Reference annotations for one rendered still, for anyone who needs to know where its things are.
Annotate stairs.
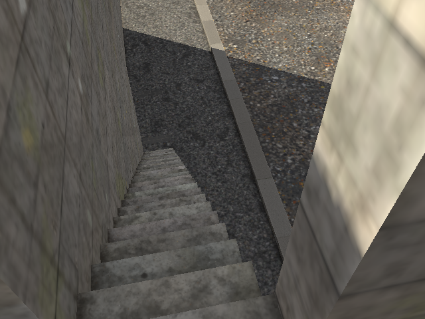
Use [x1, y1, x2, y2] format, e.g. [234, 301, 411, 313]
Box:
[76, 148, 262, 319]

